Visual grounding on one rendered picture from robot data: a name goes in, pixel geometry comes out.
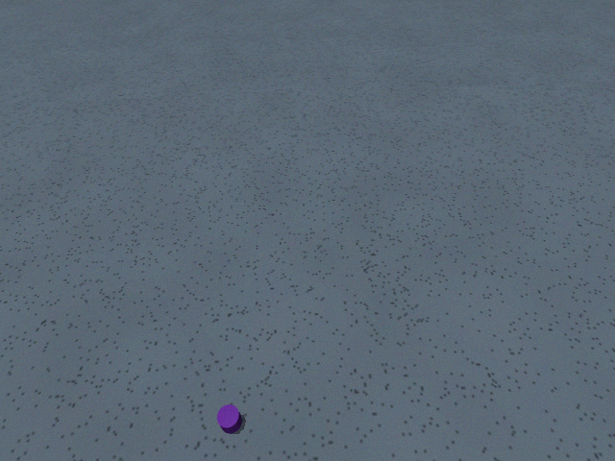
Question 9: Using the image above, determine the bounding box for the tin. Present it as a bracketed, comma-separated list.
[217, 404, 242, 433]

